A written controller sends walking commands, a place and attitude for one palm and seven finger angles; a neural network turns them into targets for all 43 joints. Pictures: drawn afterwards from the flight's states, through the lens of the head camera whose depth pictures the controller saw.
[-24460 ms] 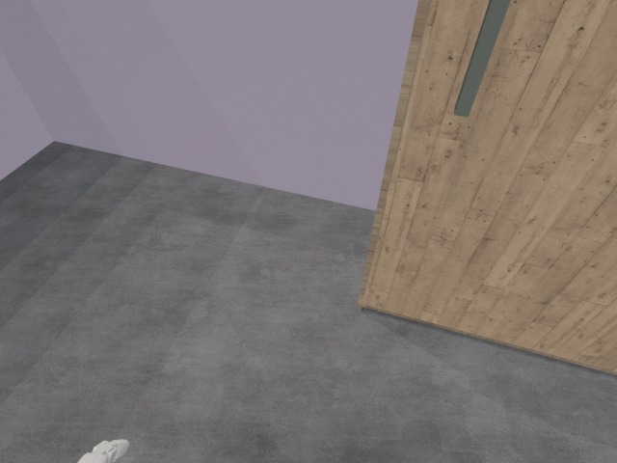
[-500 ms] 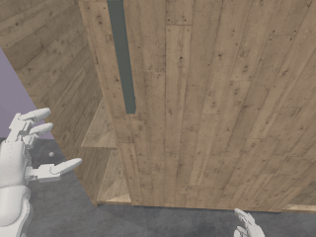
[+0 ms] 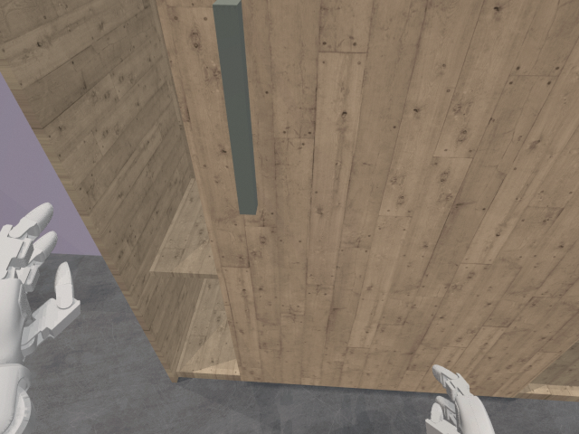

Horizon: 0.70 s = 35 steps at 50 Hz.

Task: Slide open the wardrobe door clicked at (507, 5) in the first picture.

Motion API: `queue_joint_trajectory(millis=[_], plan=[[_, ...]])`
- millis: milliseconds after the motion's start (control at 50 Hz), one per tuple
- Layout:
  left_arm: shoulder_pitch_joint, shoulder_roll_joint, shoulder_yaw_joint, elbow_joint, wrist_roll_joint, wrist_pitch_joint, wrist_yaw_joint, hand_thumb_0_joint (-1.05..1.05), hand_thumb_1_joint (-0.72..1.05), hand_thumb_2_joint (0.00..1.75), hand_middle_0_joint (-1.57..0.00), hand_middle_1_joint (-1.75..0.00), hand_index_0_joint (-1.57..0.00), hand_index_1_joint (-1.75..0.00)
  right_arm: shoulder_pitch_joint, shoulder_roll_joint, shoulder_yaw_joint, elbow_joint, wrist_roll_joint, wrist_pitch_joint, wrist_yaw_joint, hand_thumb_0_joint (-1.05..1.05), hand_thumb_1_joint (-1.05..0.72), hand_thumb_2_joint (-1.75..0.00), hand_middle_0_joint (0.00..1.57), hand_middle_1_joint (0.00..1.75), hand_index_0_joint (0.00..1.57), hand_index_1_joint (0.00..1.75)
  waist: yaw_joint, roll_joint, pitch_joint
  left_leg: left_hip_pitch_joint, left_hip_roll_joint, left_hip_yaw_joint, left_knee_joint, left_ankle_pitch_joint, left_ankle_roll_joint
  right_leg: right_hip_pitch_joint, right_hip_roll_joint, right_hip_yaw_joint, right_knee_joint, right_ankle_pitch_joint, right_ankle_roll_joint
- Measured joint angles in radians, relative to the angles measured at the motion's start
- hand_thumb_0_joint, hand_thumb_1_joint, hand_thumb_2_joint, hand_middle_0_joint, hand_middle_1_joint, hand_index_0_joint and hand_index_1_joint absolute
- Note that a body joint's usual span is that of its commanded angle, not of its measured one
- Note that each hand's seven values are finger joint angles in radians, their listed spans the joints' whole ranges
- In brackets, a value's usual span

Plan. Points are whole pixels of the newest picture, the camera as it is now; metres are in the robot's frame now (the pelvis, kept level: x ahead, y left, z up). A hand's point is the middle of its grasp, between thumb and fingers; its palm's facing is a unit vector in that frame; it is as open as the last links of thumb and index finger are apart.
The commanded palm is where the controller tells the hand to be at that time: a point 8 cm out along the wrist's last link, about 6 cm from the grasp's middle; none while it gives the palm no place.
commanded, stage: draw the hand back to the body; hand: left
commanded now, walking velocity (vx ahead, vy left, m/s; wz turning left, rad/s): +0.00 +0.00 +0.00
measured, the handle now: (243, 119) +0.44 +0.14 +0.25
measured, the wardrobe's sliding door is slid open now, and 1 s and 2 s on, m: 0.23 0.23 0.23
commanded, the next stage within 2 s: step back with the hand held close in 0.22 s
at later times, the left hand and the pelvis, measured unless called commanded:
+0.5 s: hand (83, 293) +0.19 +0.26 +0.17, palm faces +0.44 -0.80 -0.41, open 7.4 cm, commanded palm +0.14 +0.29 +0.17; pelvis -0.01 -0.01 +0.00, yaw -1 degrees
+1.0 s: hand (31, 346) +0.14 +0.28 +0.15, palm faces +0.43 -0.79 -0.44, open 7.4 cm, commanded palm +0.07 +0.32 +0.17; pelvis -0.06 +0.02 -0.01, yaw +0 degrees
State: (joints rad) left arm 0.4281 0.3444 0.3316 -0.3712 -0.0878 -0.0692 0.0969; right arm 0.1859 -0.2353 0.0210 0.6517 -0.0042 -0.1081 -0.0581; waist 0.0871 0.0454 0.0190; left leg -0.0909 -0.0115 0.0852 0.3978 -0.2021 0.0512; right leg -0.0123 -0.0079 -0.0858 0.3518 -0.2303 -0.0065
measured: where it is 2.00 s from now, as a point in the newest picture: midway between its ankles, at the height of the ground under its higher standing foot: outside the picture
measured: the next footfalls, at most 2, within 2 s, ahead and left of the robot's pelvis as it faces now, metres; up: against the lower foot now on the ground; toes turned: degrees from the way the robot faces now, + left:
right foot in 1.50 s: -0.22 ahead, -0.11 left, +0.00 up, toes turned -2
left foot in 1.92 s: -0.20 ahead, +0.20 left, +0.00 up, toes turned -5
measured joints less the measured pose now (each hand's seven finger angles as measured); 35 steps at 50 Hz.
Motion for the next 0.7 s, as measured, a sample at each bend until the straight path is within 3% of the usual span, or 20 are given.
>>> queue_joint_trajectory(millis=[380,500,700], plan=[[-0.001,0.005,0.005,0.001,-0.001,0.004,-0.009,0.01,0.89,0.90,-0.21,-0.31,-0.21,-0.30,0.017,0.007,0.007,0.005,-0.001,0.014,-0.001,0.01,-0.90,-0.90,0.20,0.30,0.21,0.30,-0.014,0.009,0.002,-0.006,0.012,-0.003,-0.001,0.005,-0.009,-0.001,0.013,-0.001,-0.012,0.008,-0.009],[0.021,0.022,0.045,-0.038,0.018,-0.053,0.004,0.01,0.89,0.90,-0.21,-0.31,-0.21,-0.30,-0.004,-0.011,-0.003,-0.043,0.001,0.052,-0.003,0.01,-0.90,-0.90,0.20,0.30,0.21,0.30,-0.039,0.012,-0.007,-0.110,0.028,0.001,0.048,-0.003,-0.006,-0.095,0.025,0.003,0.007,0.021,-0.008],[0.117,0.076,0.042,-0.109,0.017,-0.060,0.005,0.01,0.89,0.90,-0.22,-0.31,-0.21,-0.30,-0.005,-0.007,-0.027,-0.103,0.014,0.103,-0.020,0.01,-0.90,-0.90,0.20,0.30,0.20,0.30,-0.072,-0.018,-0.001,-0.184,0.012,0.032,0.074,0.007,0.014,-0.207,0.002,0.032,0.099,0.006,0.010]])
